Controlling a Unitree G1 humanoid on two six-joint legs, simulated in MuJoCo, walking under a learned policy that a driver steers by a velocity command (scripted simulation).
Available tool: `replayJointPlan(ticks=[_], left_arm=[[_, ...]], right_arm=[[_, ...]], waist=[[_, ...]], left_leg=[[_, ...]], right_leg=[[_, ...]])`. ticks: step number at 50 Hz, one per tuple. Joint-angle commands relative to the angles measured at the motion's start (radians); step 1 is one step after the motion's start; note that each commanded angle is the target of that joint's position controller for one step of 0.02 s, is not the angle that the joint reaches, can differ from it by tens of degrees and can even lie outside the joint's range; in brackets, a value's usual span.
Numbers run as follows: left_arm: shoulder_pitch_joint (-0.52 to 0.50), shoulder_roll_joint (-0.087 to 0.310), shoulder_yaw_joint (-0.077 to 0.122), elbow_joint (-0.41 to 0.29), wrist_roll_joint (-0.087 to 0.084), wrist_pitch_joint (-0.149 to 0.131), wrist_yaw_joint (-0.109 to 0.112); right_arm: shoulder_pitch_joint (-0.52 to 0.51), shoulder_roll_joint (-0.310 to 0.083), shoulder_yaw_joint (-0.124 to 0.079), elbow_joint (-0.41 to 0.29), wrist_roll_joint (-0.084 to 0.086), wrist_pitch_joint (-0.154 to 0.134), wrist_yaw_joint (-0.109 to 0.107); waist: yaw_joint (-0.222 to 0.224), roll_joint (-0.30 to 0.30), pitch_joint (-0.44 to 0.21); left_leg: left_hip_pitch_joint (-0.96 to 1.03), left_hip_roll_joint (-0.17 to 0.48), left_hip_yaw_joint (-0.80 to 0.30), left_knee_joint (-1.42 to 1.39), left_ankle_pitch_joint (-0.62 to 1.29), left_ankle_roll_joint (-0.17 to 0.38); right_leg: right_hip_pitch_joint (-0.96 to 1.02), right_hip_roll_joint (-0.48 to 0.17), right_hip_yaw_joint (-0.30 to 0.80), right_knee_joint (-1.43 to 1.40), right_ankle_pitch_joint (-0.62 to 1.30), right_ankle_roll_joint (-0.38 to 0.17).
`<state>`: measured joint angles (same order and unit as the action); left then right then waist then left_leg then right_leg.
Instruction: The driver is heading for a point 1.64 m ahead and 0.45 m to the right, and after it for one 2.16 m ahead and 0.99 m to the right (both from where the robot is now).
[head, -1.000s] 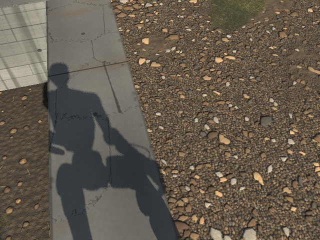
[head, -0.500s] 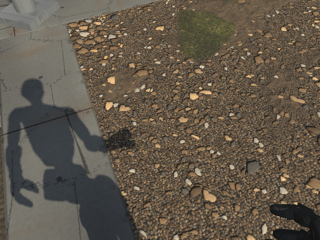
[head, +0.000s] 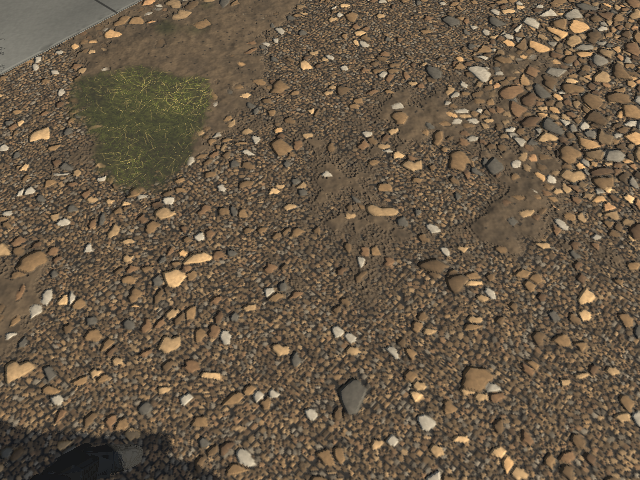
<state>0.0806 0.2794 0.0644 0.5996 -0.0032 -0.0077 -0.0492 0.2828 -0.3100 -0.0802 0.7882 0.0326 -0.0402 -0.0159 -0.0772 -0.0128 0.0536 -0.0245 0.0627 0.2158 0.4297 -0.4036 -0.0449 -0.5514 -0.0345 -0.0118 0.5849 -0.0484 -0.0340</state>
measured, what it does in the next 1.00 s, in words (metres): walks ahead, turning right: right foot, then left foot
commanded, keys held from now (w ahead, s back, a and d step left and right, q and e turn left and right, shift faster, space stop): e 0.72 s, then no key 0.16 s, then q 0.12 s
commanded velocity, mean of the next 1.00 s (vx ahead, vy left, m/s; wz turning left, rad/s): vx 0.05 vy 0.00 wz -0.51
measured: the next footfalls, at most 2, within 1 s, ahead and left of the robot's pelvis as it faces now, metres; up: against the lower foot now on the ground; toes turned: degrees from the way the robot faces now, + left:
right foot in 0.02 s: +0.18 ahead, -0.11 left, +0.00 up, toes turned -2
left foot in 0.44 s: +0.21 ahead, +0.11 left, +0.00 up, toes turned -19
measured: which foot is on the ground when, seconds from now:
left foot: down 0.00-0.02, up 0.04-0.42, down 0.44-0.84, up 0.86-1.00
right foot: up 0.00-0.00, down 0.02-0.44, up 0.46-0.82, down 0.84-1.00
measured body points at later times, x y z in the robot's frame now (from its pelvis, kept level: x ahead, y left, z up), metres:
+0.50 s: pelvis +0.11 +0.02 +0.00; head +0.14 +0.02 +0.45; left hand +0.35 +0.24 -0.09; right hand +0.19 -0.29 -0.08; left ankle +0.17 +0.12 -0.73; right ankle +0.12 -0.10 -0.70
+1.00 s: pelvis +0.11 -0.03 +0.01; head +0.11 -0.06 +0.46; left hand +0.39 +0.09 -0.07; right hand +0.06 -0.33 -0.11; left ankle +0.16 +0.11 -0.68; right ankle +0.06 -0.12 -0.73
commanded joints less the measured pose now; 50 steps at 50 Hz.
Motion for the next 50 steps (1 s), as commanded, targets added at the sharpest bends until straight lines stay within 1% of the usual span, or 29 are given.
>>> replayJointPlan(ticks=[1,2,3,4,6,7,10,14,18,20,21,22,23,24,25,26,28,31,33,36,38,40,41,42,43,44,45,47,50], left_arm=[[0.296,0.239,0.104,-0.01,0.005,-0.01,0.025],[0.268,0.331,0.106,-0.046,0.01,-0.01,0.048],[0.256,0.292,0.09,-0.085,0.02,-0.019,0.034],[0.205,0.235,0.077,-0.097,0.015,-0.023,0.028],[0.119,0.168,0.053,-0.096,-0.012,-0.014,0.037],[0.078,0.162,0.05,-0.101,-0.007,-0.008,0.043],[0.047,0.174,0.057,-0.102,0.017,-0.001,0.061],[0.053,0.187,0.064,-0.093,0.003,0.018,0.082],[0.063,0.185,0.064,-0.087,0.004,0.035,0.077],[0.054,0.178,0.062,-0.087,-0.003,0.044,0.076],[0.054,0.165,0.059,-0.085,-0.01,0.048,0.078],[0.093,0.113,0.043,-0.085,-0.008,0.051,0.078],[0.085,0.1,0.043,-0.107,-0.02,0.042,0.077],[0.097,0.175,0.066,-0.098,0.001,0.024,0.073],[0.113,0.208,0.08,-0.07,-0.007,0.026,0.068],[0.14,0.201,0.082,-0.043,-0.006,0.038,0.071],[0.146,0.157,0.071,-0.033,-0.006,0.057,0.072],[0.062,0.104,0.049,-0.069,-0.018,0.059,0.068],[0.025,0.086,0.037,-0.091,-0.011,0.056,0.062],[0.025,0.086,0.031,-0.101,-0.009,0.058,0.049],[0.042,0.094,0.033,-0.094,-0.011,0.062,0.04],[0.113,0.087,0.037,-0.066,-0.008,0.062,0.035],[0.145,0.102,0.044,-0.054,-0.006,0.06,0.039],[0.176,0.161,0.058,-0.057,-0.004,0.057,0.049],[0.137,0.24,0.063,-0.083,0.017,0.053,0.06],[0.165,0.177,0.048,-0.074,0.045,0.039,0.055],[0.124,0.121,0.022,-0.059,0.045,0.027,0.052],[0.031,0.062,0.0,-0.044,0.032,0.014,0.051],[-0.003,0.04,-0.011,-0.017,0.04,0.009,0.055]], right_arm=[[-0.036,-0.126,-0.026,-0.081,-0.014,-0.01,-0.005],[0.055,-0.001,0.014,-0.115,-0.087,-0.014,0.006],[0.062,-0.08,0.014,-0.119,-0.048,-0.021,0.016],[-0.048,-0.139,-0.001,-0.129,-0.018,-0.017,0.016],[-0.098,-0.126,0.0,-0.13,-0.038,0.001,-0.004],[-0.093,-0.13,-0.003,-0.136,-0.041,0.012,-0.007],[-0.077,-0.089,0.006,-0.13,-0.046,0.022,-0.006],[-0.124,-0.061,0.02,-0.145,-0.044,0.033,-0.006],[-0.16,-0.064,0.017,-0.17,-0.043,0.032,0.001],[-0.137,-0.064,0.01,-0.17,-0.042,0.022,0.008],[-0.1,-0.072,0.001,-0.161,-0.044,0.017,0.01],[-0.049,-0.142,-0.02,-0.16,-0.063,0.018,0.006],[-0.071,-0.223,-0.042,-0.16,-0.093,0.027,0.006],[-0.093,-0.183,-0.036,-0.187,-0.096,0.02,0.0],[-0.141,-0.128,-0.021,-0.208,-0.085,0.019,-0.011],[-0.186,-0.099,-0.015,-0.219,-0.073,0.018,-0.014],[-0.203,-0.083,-0.009,-0.226,-0.053,0.022,-0.018],[-0.137,-0.099,-0.018,-0.212,-0.061,0.035,-0.019],[-0.107,-0.129,-0.031,-0.2,-0.057,0.044,-0.018],[-0.116,-0.168,-0.047,-0.192,-0.042,0.052,-0.008],[-0.103,-0.171,-0.048,-0.179,-0.027,0.053,-0.002],[-0.128,-0.163,-0.043,-0.17,-0.004,0.055,0.001],[-0.092,-0.132,-0.032,-0.149,0.003,0.051,0.003],[-0.057,-0.074,-0.012,-0.146,-0.027,0.044,0.011],[-0.086,-0.01,0.02,-0.197,-0.074,0.034,0.019],[-0.158,-0.071,-0.002,-0.201,-0.046,0.038,0.006],[-0.151,-0.099,-0.01,-0.184,-0.032,0.046,0.004],[-0.094,-0.079,-0.01,-0.135,-0.042,0.059,0.003],[-0.05,-0.039,0.005,-0.11,-0.035,0.066,0.013]], waist=[[0.193,-0.038,-0.211],[0.08,-0.301,-0.294],[0.129,-0.229,-0.517],[0.155,-0.106,-0.428],[0.101,-0.021,-0.258],[0.065,-0.041,-0.219],[0.036,-0.073,-0.218],[0.055,-0.083,-0.256],[0.077,-0.117,-0.217],[0.06,-0.13,-0.201],[0.039,-0.125,-0.194],[0.046,-0.012,-0.223],[0.076,0.294,-0.14],[0.069,0.297,-0.149],[0.085,0.208,-0.136],[0.107,0.151,-0.117],[0.102,0.13,-0.09],[0.048,0.168,-0.09],[0.026,0.195,-0.116],[0.024,0.232,-0.138],[0.024,0.23,-0.143],[0.071,0.211,-0.146],[0.083,0.171,-0.151],[0.074,0.007,-0.202],[0.048,-0.281,-0.19],[0.13,-0.221,-0.221],[0.104,-0.18,-0.19],[0.063,-0.151,-0.165],[0.043,-0.136,-0.151]], left_leg=[[-0.251,0.091,-0.027,0.485,0.557,0.041],[-0.582,-0.056,-0.061,0.87,-0.343,-0.027],[-0.647,-0.089,-0.281,1.029,-0.326,-0.026],[-0.689,-0.049,-0.307,1.024,-0.204,-0.011],[-0.674,0.004,-0.3,0.886,-0.073,-0.01],[-0.608,0.011,-0.302,0.821,-0.049,-0.011],[-0.501,-0.026,-0.265,0.652,-0.026,-0.023],[-0.455,-0.052,-0.287,0.465,0.063,-0.033],[-0.407,-0.08,-0.293,0.32,0.067,-0.012],[-0.335,-0.089,-0.28,0.166,0.109,0.014],[-0.247,-0.071,-0.274,0.038,0.187,0.036],[-0.112,0.108,-0.412,-0.039,0.199,0.101],[-0.099,0.307,-0.673,-0.13,0.326,0.253],[-0.137,0.385,-0.779,-0.144,0.36,0.336],[-0.164,0.338,-0.674,-0.122,0.378,0.309],[-0.181,0.27,-0.562,-0.101,0.379,0.258],[-0.184,0.209,-0.433,-0.092,0.423,0.228],[-0.108,0.185,-0.336,-0.099,0.454,0.237],[-0.067,0.211,-0.315,-0.085,0.499,0.25],[-0.088,0.24,-0.272,-0.072,0.555,0.254],[-0.094,0.246,-0.272,-0.05,0.541,0.249],[-0.128,0.232,-0.249,0.018,0.523,0.213],[-0.195,0.207,-0.214,0.074,0.462,0.159],[-0.342,0.14,-0.132,0.233,0.252,0.063],[-0.583,0.02,-0.075,0.447,-0.209,-0.038],[-0.575,0.025,-0.198,0.579,-0.26,-0.054],[-0.544,0.038,-0.228,0.622,-0.22,-0.057],[-0.491,0.046,-0.233,0.573,-0.112,-0.062],[-0.342,0.03,-0.214,0.447,-0.007,-0.063]], right_leg=[[0.539,0.005,0.066,-0.117,0.337,-0.115],[0.783,-0.258,0.426,0.013,0.854,-0.284],[0.83,-0.358,0.678,-0.113,0.571,-0.411],[0.742,-0.295,0.576,-0.161,0.385,-0.357],[0.496,-0.2,0.443,-0.201,0.196,-0.262],[0.374,-0.173,0.408,-0.222,0.173,-0.246],[0.247,-0.121,0.345,-0.229,0.282,-0.236],[0.243,-0.1,0.377,-0.216,0.133,-0.216],[0.232,-0.083,0.452,-0.211,-0.07,-0.189],[0.228,-0.064,0.475,-0.175,-0.089,-0.162],[0.192,-0.033,0.461,-0.138,-0.122,-0.129],[0.091,0.035,0.387,0.006,-0.317,-0.068],[-0.129,0.199,0.148,0.215,-0.525,-0.003],[-0.151,0.142,0.162,0.47,-0.559,0.043],[-0.138,0.121,0.17,0.582,-0.495,0.061],[-0.123,0.103,0.147,0.64,-0.439,0.084],[-0.131,0.081,0.111,0.711,-0.362,0.115],[-0.135,0.048,0.052,0.555,-0.318,0.137],[-0.086,0.022,0.037,0.429,-0.346,0.139],[0.047,0.013,-0.01,0.256,-0.357,0.118],[0.12,0.031,-0.029,0.142,-0.337,0.097],[0.256,0.057,-0.053,-0.091,-0.191,0.048],[0.384,0.064,-0.03,-0.215,-0.087,0.015],[0.579,-0.066,0.154,-0.236,0.158,-0.027],[0.633,-0.304,0.426,-0.203,0.417,-0.191],[0.522,-0.338,0.425,-0.206,0.356,-0.297],[0.474,-0.278,0.331,-0.214,0.297,-0.27],[0.416,-0.19,0.206,-0.213,0.226,-0.182],[0.339,-0.146,0.099,-0.205,0.271,-0.16]])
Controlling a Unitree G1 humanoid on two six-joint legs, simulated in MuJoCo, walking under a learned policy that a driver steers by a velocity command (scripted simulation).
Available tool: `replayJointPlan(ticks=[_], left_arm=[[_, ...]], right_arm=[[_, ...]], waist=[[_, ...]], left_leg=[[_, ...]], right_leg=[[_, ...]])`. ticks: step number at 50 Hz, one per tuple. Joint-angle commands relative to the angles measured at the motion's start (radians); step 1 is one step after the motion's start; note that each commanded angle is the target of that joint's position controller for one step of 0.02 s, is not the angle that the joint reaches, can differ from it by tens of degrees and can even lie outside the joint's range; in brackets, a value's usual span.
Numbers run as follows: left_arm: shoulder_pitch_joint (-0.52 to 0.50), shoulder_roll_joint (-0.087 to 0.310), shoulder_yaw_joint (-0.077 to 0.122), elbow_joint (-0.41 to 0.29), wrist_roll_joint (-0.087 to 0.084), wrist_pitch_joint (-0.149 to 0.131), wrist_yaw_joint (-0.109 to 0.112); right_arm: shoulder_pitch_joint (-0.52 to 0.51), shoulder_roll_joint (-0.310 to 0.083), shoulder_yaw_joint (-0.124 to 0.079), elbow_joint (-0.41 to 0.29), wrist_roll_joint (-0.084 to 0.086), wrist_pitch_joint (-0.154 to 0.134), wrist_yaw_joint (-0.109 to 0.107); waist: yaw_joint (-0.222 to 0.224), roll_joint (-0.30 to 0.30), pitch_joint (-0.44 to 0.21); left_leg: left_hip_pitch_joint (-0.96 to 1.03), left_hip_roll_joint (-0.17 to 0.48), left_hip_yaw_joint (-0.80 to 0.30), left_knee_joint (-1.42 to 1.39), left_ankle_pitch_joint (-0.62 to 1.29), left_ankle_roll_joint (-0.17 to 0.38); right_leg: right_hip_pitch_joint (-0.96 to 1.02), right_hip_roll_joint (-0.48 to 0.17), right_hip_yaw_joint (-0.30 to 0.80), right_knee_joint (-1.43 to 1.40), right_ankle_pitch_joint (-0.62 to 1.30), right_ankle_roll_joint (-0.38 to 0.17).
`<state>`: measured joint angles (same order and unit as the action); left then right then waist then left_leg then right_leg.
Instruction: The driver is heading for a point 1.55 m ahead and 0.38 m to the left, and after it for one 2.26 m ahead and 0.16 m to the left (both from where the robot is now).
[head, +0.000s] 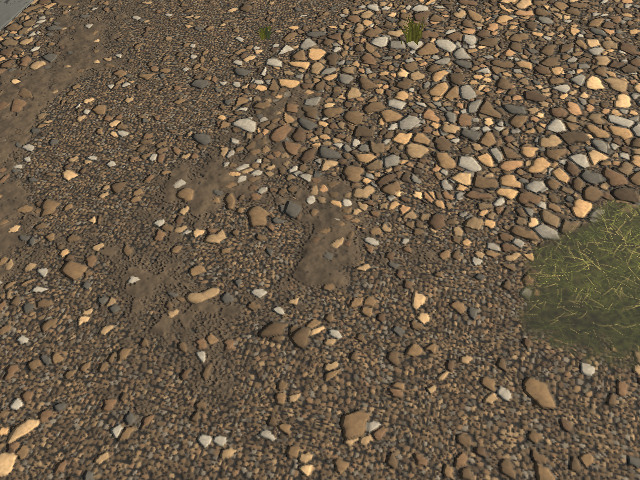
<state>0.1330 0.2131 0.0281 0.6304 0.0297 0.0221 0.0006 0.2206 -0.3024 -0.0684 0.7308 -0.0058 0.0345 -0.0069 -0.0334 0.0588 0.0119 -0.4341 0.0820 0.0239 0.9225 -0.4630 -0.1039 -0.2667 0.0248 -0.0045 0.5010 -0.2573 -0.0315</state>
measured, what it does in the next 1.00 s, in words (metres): steps on the spot, turning left: left foot, then right foot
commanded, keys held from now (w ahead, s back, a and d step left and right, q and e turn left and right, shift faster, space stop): q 0.70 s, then no key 0.24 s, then e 0.06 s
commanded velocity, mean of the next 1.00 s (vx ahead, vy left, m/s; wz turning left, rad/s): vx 0.00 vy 0.00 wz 0.38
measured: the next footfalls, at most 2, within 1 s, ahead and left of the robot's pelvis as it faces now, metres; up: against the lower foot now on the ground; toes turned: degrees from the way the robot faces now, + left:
left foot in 0.18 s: +0.02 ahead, +0.12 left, +0.00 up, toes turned +8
right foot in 0.52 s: +0.07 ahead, -0.13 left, +0.00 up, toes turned +20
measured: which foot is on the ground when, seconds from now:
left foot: up 0.00-0.16, down 0.18-0.52, up 0.54-0.88, down 0.90-1.00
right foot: down 0.00-0.20, up 0.22-0.50, down 0.52-0.90, up 0.92-1.00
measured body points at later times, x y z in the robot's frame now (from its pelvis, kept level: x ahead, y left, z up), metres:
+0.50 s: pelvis -0.01 -0.02 +0.00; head +0.02 -0.01 +0.44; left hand +0.09 +0.29 -0.09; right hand +0.21 -0.26 -0.09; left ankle -0.02 +0.11 -0.74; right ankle +0.03 -0.14 -0.73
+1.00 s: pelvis -0.02 +0.00 +0.00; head -0.01 +0.02 +0.45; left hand -0.05 +0.29 -0.12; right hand +0.25 -0.13 -0.08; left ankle -0.07 +0.08 -0.74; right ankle +0.03 -0.15 -0.71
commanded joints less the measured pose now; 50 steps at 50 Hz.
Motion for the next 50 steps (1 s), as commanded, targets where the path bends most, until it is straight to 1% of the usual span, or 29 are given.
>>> replayJointPlan(ticks=[1,4,6,8,9,10,11,12,13,15,16,20,23,25,26,27,28,29,30,32,35,38,42,44,45,46,47,48,50], left_arm=[[-0.055,0.115,0.029,-0.043,0.011,-0.02,0.01],[-0.027,0.18,0.053,-0.026,-0.002,-0.008,0.022],[-0.036,0.196,0.062,-0.023,-0.013,-0.001,0.033],[-0.041,0.196,0.067,-0.014,-0.027,0.005,0.043],[-0.018,0.186,0.07,-0.002,-0.033,0.005,0.047],[-0.012,0.155,0.067,-0.012,-0.021,-0.003,0.051],[-0.053,0.125,0.062,-0.036,-0.011,-0.008,0.055],[-0.146,0.122,0.06,-0.06,-0.01,-0.01,0.056],[-0.143,0.135,0.07,-0.062,-0.021,-0.011,0.05],[-0.075,0.143,0.078,-0.037,-0.024,-0.004,0.042],[-0.071,0.142,0.079,-0.032,-0.019,-0.003,0.042],[-0.07,0.098,0.06,-0.03,-0.028,-0.017,0.03],[-0.023,0.135,0.069,-0.015,-0.038,-0.033,0.019],[0.05,0.148,0.079,0.011,-0.037,-0.044,0.009],[0.085,0.184,0.093,0.017,-0.03,-0.046,0.012],[0.125,0.263,0.112,0.006,-0.01,-0.044,0.021],[0.087,0.309,0.119,0.006,0.021,-0.042,0.013],[0.033,0.246,0.101,-0.032,0.019,-0.052,0.015],[-0.018,0.197,0.088,-0.033,0.004,-0.053,0.022],[-0.06,0.174,0.077,-0.044,-0.018,-0.051,0.038],[0.007,0.182,0.076,-0.031,-0.009,-0.038,0.057],[0.044,0.217,0.085,-0.011,-0.014,-0.024,0.052],[0.037,0.236,0.086,0.005,-0.041,-0.018,0.033],[0.08,0.182,0.064,0.04,-0.048,-0.022,0.025],[0.101,0.127,0.044,0.033,-0.008,-0.033,0.015],[0.079,0.102,0.033,0.01,0.003,-0.039,0.018],[0.016,0.17,0.049,0.008,-0.005,-0.033,0.025],[0.025,0.165,0.05,0.019,-0.018,-0.028,0.02],[0.064,0.167,0.056,0.059,-0.022,-0.012,0.02]], right_arm=[[-0.019,-0.04,0.0,-0.064,0.005,-0.008,0.003],[-0.036,-0.074,-0.005,-0.094,0.013,-0.005,-0.003],[-0.02,-0.074,-0.005,-0.1,0.018,-0.003,-0.002],[0.009,-0.063,-0.003,-0.103,0.009,-0.004,0.002],[0.009,-0.08,-0.006,-0.114,-0.001,-0.005,0.002],[0.024,-0.148,-0.023,-0.127,-0.011,-0.009,-0.006],[0.046,-0.199,-0.041,-0.13,-0.005,-0.013,-0.009],[0.081,-0.179,-0.035,-0.135,-0.017,-0.022,-0.011],[0.087,-0.166,-0.032,-0.136,-0.03,-0.036,-0.015],[-0.017,-0.169,-0.04,-0.163,-0.003,-0.043,-0.021],[-0.056,-0.154,-0.038,-0.177,0.008,-0.037,-0.025],[-0.041,-0.155,-0.051,-0.186,0.015,-0.004,-0.031],[-0.05,-0.176,-0.059,-0.197,0.021,0.005,-0.027],[-0.085,-0.165,-0.057,-0.208,0.039,0.012,-0.025],[-0.063,-0.137,-0.049,-0.206,0.035,0.01,-0.025],[-0.015,-0.063,-0.031,-0.201,0.01,0.006,-0.018],[-0.036,-0.111,-0.048,-0.242,0.017,-0.007,-0.016],[-0.038,-0.174,-0.068,-0.215,0.018,-0.011,-0.016],[-0.035,-0.189,-0.078,-0.192,0.024,-0.007,-0.011],[-0.02,-0.145,-0.07,-0.169,0.021,0.009,-0.011],[-0.086,-0.084,-0.046,-0.2,0.027,0.012,-0.001],[-0.121,-0.03,-0.017,-0.223,0.017,0.006,0.012],[-0.064,-0.046,-0.018,-0.202,0.022,0.007,0.019],[-0.01,-0.058,-0.018,-0.185,0.01,0.008,0.014],[0.012,-0.117,-0.026,-0.202,0.002,0.006,0.001],[-0.04,-0.144,-0.022,-0.21,-0.03,-0.001,0.004],[-0.046,-0.081,-0.009,-0.218,-0.033,-0.017,0.008],[-0.064,-0.026,0.014,-0.196,-0.041,-0.034,0.009],[-0.11,-0.036,0.009,-0.182,-0.027,-0.051,0.011]], waist=[[0.015,-0.208,-0.098],[0.041,-0.205,-0.074],[0.034,-0.188,-0.063],[0.013,-0.165,-0.058],[0.012,-0.122,-0.047],[0.031,0.026,-0.059],[0.021,0.201,-0.049],[-0.044,0.25,-0.036],[-0.044,0.202,-0.054],[0.019,0.047,-0.056],[0.033,0.027,-0.07],[0.009,0.087,-0.11],[0.007,0.134,-0.124],[0.046,0.12,-0.125],[0.048,0.063,-0.129],[0.026,-0.181,-0.147],[0.009,-0.387,-0.08],[0.019,-0.279,-0.053],[0.002,-0.214,-0.028],[0.002,-0.181,-0.014],[0.046,-0.188,-0.04],[0.067,-0.208,-0.09],[0.045,-0.223,-0.107],[0.019,-0.17,-0.117],[0.043,0.011,-0.172],[0.061,0.21,-0.141],[0.006,0.145,-0.123],[0.024,0.133,-0.122],[0.04,0.1,-0.095]], left_leg=[[0.075,0.006,-0.017,-0.086,0.042,0.004],[0.048,-0.013,0.007,-0.14,0.009,0.028],[0.053,-0.023,0.029,-0.186,0.049,0.049],[0.105,-0.037,0.041,-0.306,0.162,0.085],[0.132,-0.029,-0.001,-0.385,0.299,0.117],[0.195,0.061,-0.148,-0.42,0.542,0.171],[0.221,0.192,-0.395,-0.515,0.572,0.315],[0.267,0.273,-0.54,-0.599,0.603,0.422],[0.295,0.282,-0.538,-0.602,0.607,0.44],[0.294,0.195,-0.402,-0.549,0.619,0.354],[0.281,0.158,-0.351,-0.543,0.602,0.317],[0.262,0.1,-0.324,-0.511,0.517,0.301],[0.225,0.102,-0.391,-0.499,0.476,0.303],[0.162,0.059,-0.397,-0.461,0.378,0.256],[0.068,0.016,-0.373,-0.401,0.239,0.205],[-0.082,-0.104,-0.228,-0.135,-0.052,0.127],[-0.235,-0.154,-0.122,0.079,-0.203,0.082],[-0.232,-0.102,-0.169,0.23,-0.143,0.067],[-0.233,-0.092,-0.163,0.288,-0.065,0.056],[-0.245,-0.078,-0.132,0.337,0.045,0.023],[-0.231,-0.062,-0.065,0.222,0.098,-0.001],[-0.091,-0.055,-0.032,-0.004,0.006,0.015],[0.088,-0.089,0.023,-0.311,0.101,0.069],[0.311,-0.087,-0.007,-0.573,0.333,0.119],[0.483,0.09,-0.232,-0.561,0.631,0.163],[0.371,0.261,-0.413,-0.552,0.687,0.324],[0.333,0.246,-0.405,-0.568,0.645,0.384],[0.328,0.219,-0.349,-0.574,0.614,0.368],[0.322,0.168,-0.271,-0.572,0.584,0.311]], right_leg=[[0.056,-0.22,0.1,-0.114,0.459,-0.167],[0.088,-0.277,0.151,-0.099,0.41,-0.206],[0.09,-0.301,0.168,-0.083,0.4,-0.206],[0.07,-0.288,0.145,-0.049,0.342,-0.168],[0.048,-0.246,0.111,-0.005,0.231,-0.116],[-0.034,-0.157,0.017,0.136,0.102,-0.043],[-0.166,0.002,-0.092,0.299,-0.064,0.05],[-0.295,0.043,-0.006,0.491,-0.338,0.074],[-0.352,0.025,0.063,0.666,-0.399,0.078],[-0.385,-0.009,0.09,0.703,-0.292,0.088],[-0.357,-0.02,0.084,0.621,-0.235,0.094],[-0.228,0.005,0.057,0.343,-0.162,0.111],[-0.12,0.03,0.042,0.16,-0.11,0.1],[0.018,0.041,0.017,-0.063,0.047,0.076],[0.131,-0.036,0.075,-0.115,0.085,0.041],[0.233,-0.286,0.32,-0.174,0.149,-0.052],[0.117,-0.435,0.553,-0.222,0.154,-0.216],[0.08,-0.404,0.511,-0.236,0.097,-0.24],[0.051,-0.344,0.39,-0.222,0.067,-0.198],[0.05,-0.278,0.251,-0.21,0.122,-0.164],[0.105,-0.263,0.142,-0.196,0.237,-0.177],[0.124,-0.276,0.1,-0.157,0.33,-0.19],[0.112,-0.298,0.103,-0.099,0.377,-0.188],[0.018,-0.248,0.051,-0.026,0.292,-0.09],[-0.12,-0.168,-0.025,0.138,0.058,0.011],[-0.211,-0.094,-0.034,0.184,-0.277,0.077],[-0.201,-0.108,0.024,0.291,-0.337,0.104],[-0.202,-0.117,0.052,0.318,-0.321,0.109],[-0.196,-0.127,0.067,0.314,-0.252,0.12]])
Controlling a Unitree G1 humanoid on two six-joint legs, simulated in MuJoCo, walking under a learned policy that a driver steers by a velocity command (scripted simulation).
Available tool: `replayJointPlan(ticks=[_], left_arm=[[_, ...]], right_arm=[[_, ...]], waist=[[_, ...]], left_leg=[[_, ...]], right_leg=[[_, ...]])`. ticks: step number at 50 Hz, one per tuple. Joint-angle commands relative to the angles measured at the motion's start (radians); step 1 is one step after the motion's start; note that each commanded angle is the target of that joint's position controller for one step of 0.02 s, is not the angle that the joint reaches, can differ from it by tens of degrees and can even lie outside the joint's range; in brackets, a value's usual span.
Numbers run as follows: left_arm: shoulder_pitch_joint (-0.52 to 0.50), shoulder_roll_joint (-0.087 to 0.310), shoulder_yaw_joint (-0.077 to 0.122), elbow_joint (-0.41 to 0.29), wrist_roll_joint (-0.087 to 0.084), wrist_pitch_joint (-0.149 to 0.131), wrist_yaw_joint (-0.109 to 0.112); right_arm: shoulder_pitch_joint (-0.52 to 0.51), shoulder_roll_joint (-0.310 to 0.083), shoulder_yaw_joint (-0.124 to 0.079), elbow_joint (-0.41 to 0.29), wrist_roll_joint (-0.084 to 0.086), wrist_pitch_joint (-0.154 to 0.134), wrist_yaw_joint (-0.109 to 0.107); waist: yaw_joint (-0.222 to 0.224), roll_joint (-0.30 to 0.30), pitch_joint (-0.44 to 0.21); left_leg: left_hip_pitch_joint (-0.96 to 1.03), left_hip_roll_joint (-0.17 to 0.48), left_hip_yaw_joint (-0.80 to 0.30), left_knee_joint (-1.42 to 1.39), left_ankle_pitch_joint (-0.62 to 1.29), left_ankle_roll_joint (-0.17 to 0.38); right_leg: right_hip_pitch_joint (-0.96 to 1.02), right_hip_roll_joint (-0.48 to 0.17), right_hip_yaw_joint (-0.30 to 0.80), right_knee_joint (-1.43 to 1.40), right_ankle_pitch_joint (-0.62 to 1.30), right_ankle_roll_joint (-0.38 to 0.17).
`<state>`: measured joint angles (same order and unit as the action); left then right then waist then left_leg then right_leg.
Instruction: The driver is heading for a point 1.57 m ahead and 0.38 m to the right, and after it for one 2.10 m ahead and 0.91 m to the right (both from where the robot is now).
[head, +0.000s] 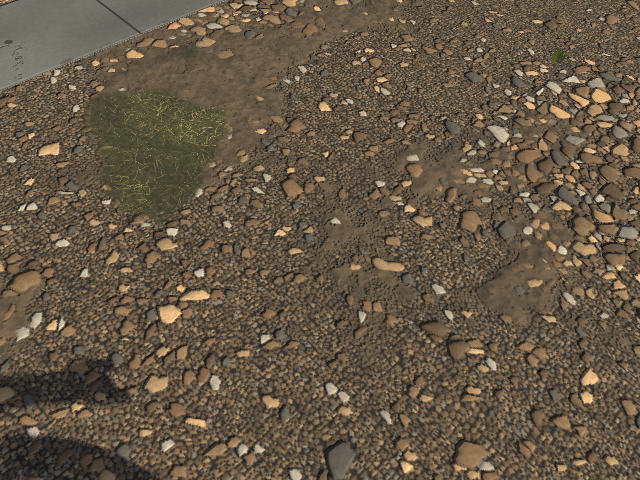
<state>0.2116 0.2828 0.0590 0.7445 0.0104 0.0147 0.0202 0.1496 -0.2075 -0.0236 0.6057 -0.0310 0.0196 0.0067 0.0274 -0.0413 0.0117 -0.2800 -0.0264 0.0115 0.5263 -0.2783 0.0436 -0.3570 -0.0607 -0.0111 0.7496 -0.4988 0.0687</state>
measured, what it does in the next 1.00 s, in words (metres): walks ahead, turning right: right foot, then left foot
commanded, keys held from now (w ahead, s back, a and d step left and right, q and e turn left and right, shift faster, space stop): e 0.24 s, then w+e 0.44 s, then w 0.32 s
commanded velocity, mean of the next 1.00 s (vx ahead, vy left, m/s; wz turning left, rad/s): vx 0.27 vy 0.00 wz -0.36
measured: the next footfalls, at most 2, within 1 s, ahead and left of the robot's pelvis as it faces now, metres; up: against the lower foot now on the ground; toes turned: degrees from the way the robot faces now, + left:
right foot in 0.34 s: -0.01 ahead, -0.13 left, +0.00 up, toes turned -12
left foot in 0.82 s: +0.35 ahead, -0.02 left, +0.00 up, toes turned -25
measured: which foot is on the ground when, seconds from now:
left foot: down 0.00-0.34, up 0.36-0.80, down 0.82-1.00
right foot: up 0.00-0.32, down 0.34-0.84, up 0.86-1.00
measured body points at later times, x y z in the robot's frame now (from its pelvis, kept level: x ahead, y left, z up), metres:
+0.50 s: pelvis +0.02 -0.05 +0.01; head +0.02 -0.09 +0.45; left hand +0.13 +0.21 -0.09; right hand +0.13 -0.36 -0.09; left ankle +0.06 +0.09 -0.66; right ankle -0.05 -0.12 -0.74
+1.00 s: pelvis +0.26 -0.09 +0.01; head +0.29 -0.09 +0.45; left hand +0.49 +0.11 -0.10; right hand +0.24 -0.38 -0.10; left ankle +0.32 -0.01 -0.74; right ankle +0.17 -0.20 -0.65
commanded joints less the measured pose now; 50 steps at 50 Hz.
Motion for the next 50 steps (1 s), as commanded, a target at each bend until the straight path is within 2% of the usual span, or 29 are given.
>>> replayJointPlan(ticks=[1,3,5,9,12,15,16,17,18,19,20,21,22,23,28,32,35,38,39,40,41,42,43,44,45,46,47,48,50], left_arm=[[0.001,0.094,0.025,-0.04,-0.005,0.0,-0.002],[0.025,0.084,0.022,-0.029,-0.018,0.004,-0.004],[0.004,0.096,0.026,-0.047,-0.026,0.006,0.002],[-0.022,0.09,0.028,-0.088,-0.026,0.016,0.007],[-0.007,0.081,0.029,-0.107,-0.026,0.021,-0.004],[0.054,0.067,0.029,-0.102,-0.029,0.022,-0.018],[0.117,0.076,0.037,-0.078,-0.028,0.019,-0.02],[0.218,0.105,0.052,-0.038,-0.03,0.012,-0.016],[0.315,0.204,0.078,-0.029,-0.029,-0.001,0.0],[0.287,0.258,0.078,-0.083,-0.003,-0.034,-0.018],[0.221,0.209,0.065,-0.103,0.007,-0.055,-0.02],[0.175,0.169,0.05,-0.11,-0.003,-0.065,-0.015],[0.148,0.148,0.041,-0.12,-0.014,-0.065,-0.009],[0.133,0.14,0.035,-0.124,-0.02,-0.064,-0.002],[0.208,0.126,0.032,-0.102,-0.019,-0.068,0.018],[0.248,0.147,0.043,-0.076,-0.03,-0.057,0.02],[0.254,0.155,0.049,-0.063,-0.041,-0.051,0.017],[0.229,0.159,0.054,-0.052,-0.039,-0.049,0.018],[0.208,0.159,0.054,-0.055,-0.034,-0.048,0.016],[0.193,0.142,0.047,-0.06,-0.029,-0.05,0.011],[0.18,0.11,0.034,-0.076,-0.018,-0.052,0.007],[0.282,0.016,0.007,-0.091,-0.01,-0.061,0.007],[0.332,0.032,0.002,-0.082,-0.049,-0.076,0.007],[0.247,0.121,0.024,-0.086,-0.068,-0.082,0.002],[0.137,0.138,0.023,-0.106,-0.056,-0.086,-0.003],[0.073,0.122,0.02,-0.122,-0.035,-0.092,-0.006],[0.063,0.115,0.025,-0.123,-0.024,-0.091,-0.008],[0.081,0.099,0.022,-0.117,-0.026,-0.087,-0.013],[0.089,0.061,0.01,-0.11,-0.024,-0.08,-0.016]], right_arm=[[-0.051,-0.13,-0.034,-0.049,-0.001,-0.04,-0.006],[-0.066,-0.137,-0.04,-0.042,-0.004,-0.037,-0.009],[-0.056,-0.172,-0.058,-0.038,-0.001,-0.025,-0.021],[-0.038,-0.189,-0.076,-0.027,0.013,-0.003,-0.034],[-0.062,-0.196,-0.085,-0.028,0.018,0.005,-0.037],[-0.06,-0.217,-0.097,-0.016,0.044,0.009,-0.034],[-0.07,-0.199,-0.093,-0.01,0.052,0.006,-0.031],[-0.08,-0.15,-0.083,-0.008,0.05,0.0,-0.025],[-0.119,-0.061,-0.057,-0.037,0.023,-0.013,-0.012],[-0.215,-0.106,-0.065,-0.096,0.053,-0.043,-0.007],[-0.233,-0.167,-0.081,-0.086,0.076,-0.067,0.0],[-0.196,-0.196,-0.091,-0.065,0.074,-0.082,0.005],[-0.168,-0.196,-0.094,-0.04,0.051,-0.089,0.002],[-0.152,-0.195,-0.096,-0.032,0.032,-0.095,0.0],[-0.175,-0.13,-0.08,-0.015,0.028,-0.111,0.004],[-0.26,-0.114,-0.069,-0.036,0.043,-0.123,0.018],[-0.297,-0.119,-0.065,-0.052,0.049,-0.135,0.036],[-0.235,-0.155,-0.077,-0.039,0.053,-0.15,0.043],[-0.178,-0.177,-0.087,-0.028,0.052,-0.153,0.039],[-0.076,-0.211,-0.104,0.001,0.049,-0.155,0.028],[0.081,-0.247,-0.116,0.023,0.036,-0.155,0.02],[0.241,-0.327,-0.131,0.049,0.014,-0.153,0.015],[0.289,-0.289,-0.121,0.095,0.022,-0.154,0.031],[0.21,-0.216,-0.099,0.084,0.041,-0.148,0.027],[0.15,-0.177,-0.087,0.078,0.043,-0.138,0.019],[0.111,-0.161,-0.078,0.082,0.034,-0.131,0.016],[0.083,-0.141,-0.068,0.083,0.024,-0.132,0.016],[0.073,-0.135,-0.064,0.087,0.021,-0.135,0.015],[0.086,-0.143,-0.064,0.108,0.033,-0.143,0.013]], waist=[[-0.012,0.184,-0.091],[-0.006,0.169,-0.089],[-0.031,0.174,-0.07],[-0.052,0.168,-0.057],[-0.042,0.171,-0.073],[-0.014,0.165,-0.086],[0.016,0.147,-0.076],[0.047,0.067,-0.051],[0.061,-0.225,-0.048],[0.089,-0.244,0.005],[0.072,-0.137,0.066],[0.032,-0.101,0.091],[0.013,-0.059,0.087],[0.0,-0.054,0.084],[0.015,-0.038,0.047],[0.052,-0.08,0.063],[0.066,-0.083,0.067],[0.031,-0.12,0.043],[-0.003,-0.134,0.016],[-0.057,-0.118,-0.052],[-0.13,-0.086,-0.191],[-0.12,0.164,-0.377],[-0.104,0.361,-0.4],[-0.108,0.234,-0.214],[-0.105,0.139,-0.105],[-0.079,0.085,-0.031],[-0.05,0.094,-0.012],[-0.03,0.12,-0.012],[-0.017,0.128,-0.002]], left_leg=[[0.136,0.263,-0.219,-0.168,0.469,0.154],[0.112,0.246,-0.156,-0.156,0.515,0.152],[0.124,0.26,-0.144,-0.149,0.481,0.171],[0.162,0.328,-0.171,-0.142,0.483,0.215],[0.163,0.342,-0.141,-0.121,0.506,0.207],[0.073,0.323,-0.097,-0.14,0.004,0.152],[-0.023,0.293,-0.063,-0.105,-0.192,0.112],[-0.168,0.23,0.016,0.043,-0.32,0.049],[-0.426,0.097,0.177,0.496,-0.389,-0.064],[-0.622,-0.007,-0.011,0.624,-0.404,-0.067],[-0.664,0.051,-0.075,0.676,-0.301,-0.053],[-0.653,0.075,-0.078,0.656,-0.18,-0.043],[-0.623,0.09,-0.072,0.626,-0.095,-0.048],[-0.582,0.094,-0.07,0.578,-0.018,-0.06],[-0.476,0.05,-0.038,0.331,0.195,-0.102],[-0.402,0.018,-0.035,0.126,0.24,-0.124],[-0.362,0.014,-0.032,0.04,0.222,-0.108],[-0.237,0.017,-0.03,-0.006,0.212,-0.063],[-0.158,-0.001,-0.007,-0.029,0.185,-0.037],[0.0,-0.019,0.021,-0.072,0.208,-0.001],[0.278,0.068,-0.062,-0.034,0.198,0.059],[0.658,0.314,-0.47,-0.043,0.068,0.198],[0.705,0.426,-0.857,-0.244,-0.159,0.282],[0.57,0.404,-0.75,-0.273,-0.279,0.247],[0.424,0.362,-0.584,-0.274,-0.22,0.215],[0.287,0.316,-0.475,-0.296,-0.104,0.201],[0.213,0.276,-0.398,-0.32,-0.009,0.186],[0.169,0.251,-0.349,-0.343,0.048,0.181],[0.129,0.241,-0.279,-0.376,0.145,0.199]], right_leg=[[-0.065,-0.039,0.073,0.078,0.026,0.026],[-0.02,-0.023,0.053,0.08,0.055,0.032],[-0.05,-0.011,0.034,0.096,0.05,0.035],[-0.111,-0.017,0.021,0.126,0.004,0.024],[-0.076,-0.01,-0.007,0.08,0.023,0.004],[0.056,0.028,-0.079,-0.085,0.123,-0.066],[0.167,0.057,-0.096,-0.165,0.148,-0.103],[0.3,0.049,-0.025,-0.25,0.088,-0.155],[0.428,-0.203,0.376,-0.382,0.043,-0.266],[0.368,-0.314,0.775,-0.565,-0.166,-0.424],[0.353,-0.315,0.734,-0.605,-0.238,-0.408],[0.333,-0.277,0.644,-0.596,-0.211,-0.366],[0.315,-0.233,0.559,-0.581,-0.137,-0.331],[0.296,-0.193,0.488,-0.585,-0.056,-0.31],[0.307,-0.107,0.31,-0.577,0.28,-0.279],[0.28,-0.095,0.293,-0.542,0.35,-0.279],[0.289,-0.117,0.327,-0.495,0.395,-0.284],[0.314,-0.152,0.357,-0.457,0.513,-0.258],[0.322,-0.14,0.342,-0.398,0.663,-0.243],[0.306,-0.092,0.297,-0.27,0.823,-0.217],[0.188,-0.04,0.263,-0.049,0.783,-0.182],[-0.129,0.097,0.203,0.327,0.35,-0.112],[-0.326,0.167,0.232,0.53,-0.07,-0.088],[-0.42,0.096,0.239,0.61,-0.008,-0.092],[-0.416,0.046,0.19,0.591,0.076,-0.102],[-0.391,0.01,0.161,0.537,0.134,-0.106],[-0.344,-0.026,0.155,0.476,0.183,-0.108],[-0.303,-0.041,0.143,0.444,0.207,-0.105],[-0.298,-0.053,0.113,0.385,0.222,-0.09]])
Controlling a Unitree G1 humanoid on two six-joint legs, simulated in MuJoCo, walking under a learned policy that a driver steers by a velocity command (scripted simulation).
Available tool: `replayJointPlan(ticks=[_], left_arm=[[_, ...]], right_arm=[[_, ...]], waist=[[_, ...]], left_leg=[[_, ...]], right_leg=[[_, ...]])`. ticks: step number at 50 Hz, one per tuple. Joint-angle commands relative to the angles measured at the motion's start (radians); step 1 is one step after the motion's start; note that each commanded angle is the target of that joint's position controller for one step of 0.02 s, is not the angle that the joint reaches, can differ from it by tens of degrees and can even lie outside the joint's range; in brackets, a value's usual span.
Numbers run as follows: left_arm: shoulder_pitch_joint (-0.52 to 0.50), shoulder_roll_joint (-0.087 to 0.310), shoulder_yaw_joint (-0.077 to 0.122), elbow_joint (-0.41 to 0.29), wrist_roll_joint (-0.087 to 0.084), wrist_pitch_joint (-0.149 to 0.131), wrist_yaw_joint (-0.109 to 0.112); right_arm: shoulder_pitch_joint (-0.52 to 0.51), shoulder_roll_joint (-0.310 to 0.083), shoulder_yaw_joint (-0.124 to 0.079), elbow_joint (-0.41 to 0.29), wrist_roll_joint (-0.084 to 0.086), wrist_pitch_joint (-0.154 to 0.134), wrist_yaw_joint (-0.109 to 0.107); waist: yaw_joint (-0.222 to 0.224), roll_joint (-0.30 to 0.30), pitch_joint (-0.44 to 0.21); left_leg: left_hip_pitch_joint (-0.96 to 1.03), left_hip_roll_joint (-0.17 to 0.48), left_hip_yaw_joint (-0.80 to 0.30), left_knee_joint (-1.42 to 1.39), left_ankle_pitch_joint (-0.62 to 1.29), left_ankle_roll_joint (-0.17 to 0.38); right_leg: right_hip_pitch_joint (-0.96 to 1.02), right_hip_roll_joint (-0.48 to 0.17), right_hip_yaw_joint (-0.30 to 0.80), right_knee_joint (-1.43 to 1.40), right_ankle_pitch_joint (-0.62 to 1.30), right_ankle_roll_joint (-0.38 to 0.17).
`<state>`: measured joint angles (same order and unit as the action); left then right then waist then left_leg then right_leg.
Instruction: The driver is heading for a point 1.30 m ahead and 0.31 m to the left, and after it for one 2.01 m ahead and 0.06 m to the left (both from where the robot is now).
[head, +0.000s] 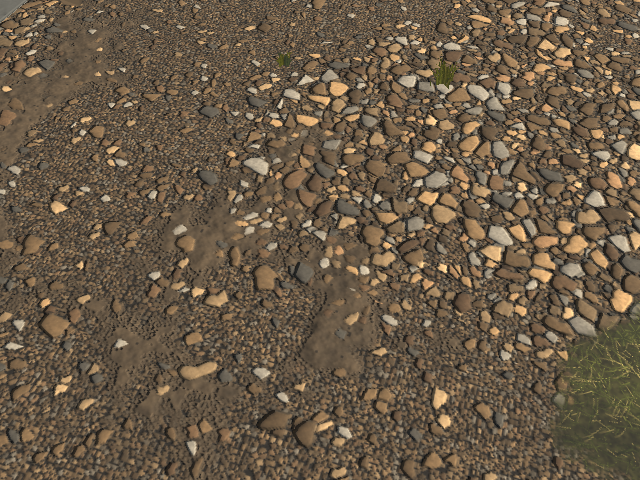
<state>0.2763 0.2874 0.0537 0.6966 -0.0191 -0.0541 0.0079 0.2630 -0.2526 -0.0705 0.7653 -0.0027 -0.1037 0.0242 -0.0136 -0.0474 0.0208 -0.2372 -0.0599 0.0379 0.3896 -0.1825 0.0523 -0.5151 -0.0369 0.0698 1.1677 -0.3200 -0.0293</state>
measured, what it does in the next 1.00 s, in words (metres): walks ahead, turning left: right foot, then left foot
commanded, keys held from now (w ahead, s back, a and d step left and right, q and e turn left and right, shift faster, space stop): w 0.02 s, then s+q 0.40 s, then w+q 0.42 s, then w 0.16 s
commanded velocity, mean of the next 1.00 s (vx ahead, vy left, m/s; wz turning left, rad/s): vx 0.21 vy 0.00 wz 0.38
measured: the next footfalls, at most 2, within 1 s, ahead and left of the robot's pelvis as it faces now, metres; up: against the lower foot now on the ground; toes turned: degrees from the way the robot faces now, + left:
right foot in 0.24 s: +0.32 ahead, -0.12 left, +0.00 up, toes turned +7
left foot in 0.64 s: +0.12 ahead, +0.08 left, +0.00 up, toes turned +19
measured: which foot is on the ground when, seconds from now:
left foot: down 0.00-0.26, up 0.28-0.62, down 0.64-1.00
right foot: up 0.00-0.22, down 0.24-0.62, up 0.64-1.00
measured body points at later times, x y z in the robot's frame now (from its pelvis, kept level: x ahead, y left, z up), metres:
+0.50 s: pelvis +0.14 -0.03 -0.01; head +0.19 -0.03 +0.44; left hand +0.29 +0.25 -0.10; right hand +0.30 -0.31 -0.13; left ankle +0.09 +0.09 -0.66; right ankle +0.28 -0.13 -0.74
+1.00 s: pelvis +0.23 +0.02 +0.01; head +0.23 +0.06 +0.46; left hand +0.31 +0.35 -0.09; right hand +0.34 -0.24 -0.09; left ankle +0.08 +0.06 -0.74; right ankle +0.44 -0.07 -0.69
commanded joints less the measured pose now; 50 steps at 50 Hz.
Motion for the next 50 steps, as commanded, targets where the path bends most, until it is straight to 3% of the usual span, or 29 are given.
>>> replayJointPlan(ticks=[1,3,5,8,11,12,13,14,15,16,17,18,20,22,24,26,28,30,31,32,33,34,35,37,38,40,43,47,50], left_arm=[[-0.003,0.047,0.009,-0.073,0.011,-0.01,-0.003],[-0.079,0.03,-0.002,-0.102,0.031,-0.02,0.0],[-0.136,0.003,-0.013,-0.109,0.037,-0.038,-0.007],[-0.183,0.039,0.003,-0.113,0.028,-0.044,-0.018],[-0.109,0.099,0.034,-0.095,0.034,-0.042,-0.014],[-0.06,0.132,0.046,-0.085,0.043,-0.044,-0.007],[0.026,0.197,0.057,-0.087,0.067,-0.041,0.009],[-0.01,0.195,0.043,-0.109,0.086,-0.022,0.008],[-0.026,0.122,0.027,-0.125,0.063,-0.002,-0.001],[-0.1,0.089,0.018,-0.133,0.042,0.011,-0.006],[-0.162,0.073,0.012,-0.131,0.031,0.026,-0.004],[-0.209,0.066,0.007,-0.131,0.033,0.039,0.0],[-0.268,0.085,0.009,-0.124,0.061,0.053,0.01],[-0.285,0.081,0.006,-0.122,0.064,0.056,0.024],[-0.285,0.099,0.016,-0.11,0.045,0.057,0.037],[-0.285,0.146,0.035,-0.092,0.022,0.056,0.041],[-0.256,0.177,0.052,-0.068,0.003,0.048,0.035],[-0.288,0.161,0.053,-0.06,-0.012,0.046,0.03],[-0.313,0.11,0.046,-0.061,-0.009,0.048,0.029],[-0.299,0.01,0.025,-0.059,-0.005,0.05,0.008],[-0.343,0.016,0.027,-0.115,-0.013,0.028,-0.009],[-0.413,0.112,0.048,-0.136,-0.04,0.004,-0.011],[-0.383,0.16,0.065,-0.115,-0.034,-0.009,-0.005],[-0.313,0.136,0.069,-0.057,0.021,-0.011,0.002],[-0.308,0.123,0.069,-0.049,0.025,-0.013,-0.004],[-0.311,0.089,0.062,-0.041,0.016,-0.019,-0.013],[-0.34,0.064,0.053,-0.043,0.01,-0.031,-0.023],[-0.432,0.044,0.034,-0.062,-0.003,-0.046,-0.047],[-0.456,0.059,0.028,-0.073,-0.008,-0.059,-0.062]], right_arm=[[-0.018,-0.115,-0.02,-0.041,0.01,-0.022,-0.006],[-0.028,-0.137,-0.019,-0.03,0.011,-0.013,-0.014],[-0.012,-0.152,-0.021,-0.015,0.014,0.005,-0.024],[0.061,-0.199,-0.032,0.01,0.03,0.033,-0.035],[0.016,-0.201,-0.036,-0.011,0.039,0.054,-0.045],[0.014,-0.179,-0.031,-0.024,0.033,0.055,-0.045],[0.005,-0.119,-0.01,-0.07,0.007,0.054,-0.044],[0.203,-0.032,0.02,-0.045,0.013,0.061,-0.043],[0.243,-0.14,0.0,-0.01,0.031,0.081,-0.042],[0.186,-0.187,-0.02,-0.018,0.041,0.105,-0.048],[0.152,-0.189,-0.026,-0.021,0.037,0.131,-0.061],[0.146,-0.186,-0.032,-0.02,0.034,0.162,-0.076],[0.176,-0.145,-0.025,-0.031,0.027,0.199,-0.087],[0.177,-0.132,-0.022,-0.05,0.021,0.203,-0.089],[0.138,-0.117,-0.013,-0.083,0.017,0.194,-0.078],[0.11,-0.116,-0.006,-0.104,0.01,0.182,-0.059],[0.13,-0.151,-0.016,-0.095,0.005,0.179,-0.043],[0.247,-0.15,-0.024,-0.028,0.007,0.181,-0.036],[0.346,-0.138,-0.025,0.03,0.004,0.176,-0.035],[0.387,-0.168,-0.03,0.037,0.003,0.164,-0.045],[0.242,-0.291,-0.037,-0.064,-0.002,0.127,-0.041],[0.145,-0.3,-0.049,-0.087,-0.028,0.097,-0.046],[0.069,-0.27,-0.036,-0.096,-0.022,0.075,-0.056],[0.071,-0.211,-0.017,-0.079,-0.001,0.069,-0.063],[0.108,-0.184,-0.009,-0.069,0.003,0.063,-0.065],[0.187,-0.153,-0.001,-0.05,0.01,0.054,-0.065],[0.248,-0.155,-0.003,-0.035,0.01,0.052,-0.067],[0.287,-0.172,-0.011,-0.014,0.017,0.059,-0.067],[0.288,-0.189,-0.017,-0.001,0.024,0.067,-0.062]], waist=[[0.023,0.125,0.006],[0.02,0.104,0.039],[-0.001,0.116,0.011],[-0.022,0.14,-0.045],[0.043,0.152,-0.084],[0.066,0.123,-0.119],[0.089,-0.02,-0.247],[0.009,-0.252,-0.407],[0.034,-0.173,-0.478],[0.017,-0.112,-0.379],[0.001,-0.068,-0.299],[-0.014,-0.076,-0.227],[-0.052,-0.118,-0.159],[-0.053,-0.104,-0.177],[-0.037,-0.113,-0.192],[-0.031,-0.145,-0.191],[-0.036,-0.143,-0.175],[-0.101,-0.091,-0.123],[-0.136,0.028,-0.063],[-0.125,0.294,0.023],[-0.062,0.314,0.117],[-0.064,0.246,0.183],[-0.015,0.223,0.2],[0.001,0.204,0.127],[-0.003,0.194,0.099],[-0.02,0.169,0.062],[-0.043,0.19,0.046],[-0.103,0.223,0.089],[-0.117,0.221,0.113]], left_leg=[[0.072,0.275,-0.275,-0.254,0.093,0.198],[0.03,0.244,-0.192,-0.231,0.443,0.193],[0.002,0.178,-0.1,-0.175,0.649,0.147],[0.076,0.187,-0.138,-0.097,0.604,0.112],[0.111,0.189,-0.207,0.058,0.502,0.055],[0.07,0.141,-0.197,0.167,0.446,0.016],[-0.083,0.062,-0.161,0.414,0.115,-0.039],[-0.289,-0.038,-0.147,0.746,-0.608,-0.093],[-0.277,0.003,-0.202,0.858,-0.584,-0.115],[-0.319,0.033,-0.179,0.922,-0.54,-0.136],[-0.338,0.054,-0.157,0.939,-0.488,-0.156],[-0.313,0.061,-0.147,0.965,-0.434,-0.178],[-0.224,0.039,-0.097,0.977,-0.341,-0.198],[-0.212,0.053,-0.072,0.921,-0.28,-0.193],[-0.193,0.099,-0.044,0.751,-0.227,-0.162],[-0.08,0.11,-0.007,0.569,-0.243,-0.109],[0.019,0.096,0.039,0.435,-0.257,-0.049],[0.15,0.067,0.102,0.231,-0.197,0.018],[0.205,0.045,0.072,0.128,-0.26,0.048],[0.219,0.248,-0.309,-0.038,-0.531,0.139],[0.089,0.425,-0.772,-0.257,-0.773,0.287],[0.02,0.454,-0.828,-0.386,-0.882,0.298],[0.018,0.419,-0.732,-0.371,-0.709,0.231],[0.054,0.324,-0.516,-0.301,-0.471,0.148],[0.076,0.299,-0.464,-0.289,-0.402,0.134],[0.156,0.272,-0.392,-0.272,-0.255,0.122],[0.218,0.252,-0.333,-0.252,-0.142,0.115],[0.213,0.257,-0.308,-0.239,-0.096,0.127],[0.228,0.28,-0.323,-0.203,-0.033,0.137]], right_leg=[[-0.16,-0.084,0.02,-0.083,0.062,0.02],[-0.125,-0.07,-0.017,-0.251,0.131,0.052],[-0.005,-0.011,-0.056,-0.443,0.271,0.066],[0.089,0.053,-0.038,-0.592,0.4,0.066],[0.217,0.056,-0.002,-0.726,0.434,0.021],[0.34,0.021,-0.001,-0.777,0.592,-0.01],[0.588,-0.173,0.143,-0.69,1.076,-0.081],[0.793,-0.461,0.37,-0.613,1.466,-0.277],[0.72,-0.433,0.366,-0.649,1.379,-0.289],[0.639,-0.368,0.269,-0.663,1.208,-0.26],[0.535,-0.314,0.207,-0.697,1.035,-0.24],[0.405,-0.285,0.152,-0.74,0.899,-0.237],[0.219,-0.243,0.056,-0.805,0.748,-0.239],[0.213,-0.248,0.018,-0.839,0.569,-0.236],[0.224,-0.248,0.015,-0.894,0.191,-0.209],[0.185,-0.244,-0.001,-0.94,-0.002,-0.175],[0.159,-0.267,0.001,-0.968,-0.149,-0.152],[0.076,-0.239,-0.051,-0.909,-0.295,-0.092],[-0.011,-0.165,-0.137,-0.715,-0.36,-0.032],[-0.246,-0.047,-0.242,-0.259,-0.373,0.046],[-0.458,0.028,-0.05,-0.17,-0.265,0.053],[-0.492,-0.007,0.024,-0.147,-0.13,0.034],[-0.45,-0.019,0.034,-0.162,0.015,0.029],[-0.336,-0.019,0.006,-0.187,0.174,0.064],[-0.299,-0.005,-0.001,-0.193,0.236,0.073],[-0.279,0.013,-0.014,-0.258,0.31,0.08],[-0.246,0.028,-0.023,-0.399,0.364,0.09],[-0.171,0.031,-0.054,-0.58,0.358,0.099],[-0.126,0.029,-0.068,-0.658,0.299,0.076]])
